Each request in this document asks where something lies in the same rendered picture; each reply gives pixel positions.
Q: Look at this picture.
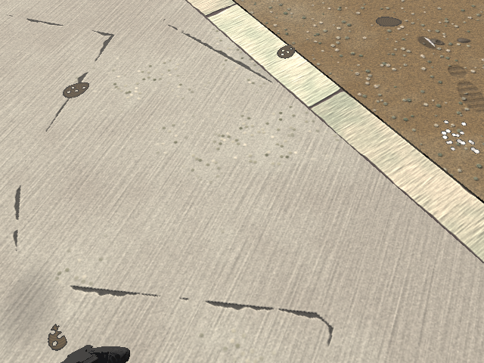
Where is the robot left hand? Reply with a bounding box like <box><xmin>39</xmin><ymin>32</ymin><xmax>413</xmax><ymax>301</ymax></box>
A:
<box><xmin>61</xmin><ymin>345</ymin><xmax>130</xmax><ymax>363</ymax></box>

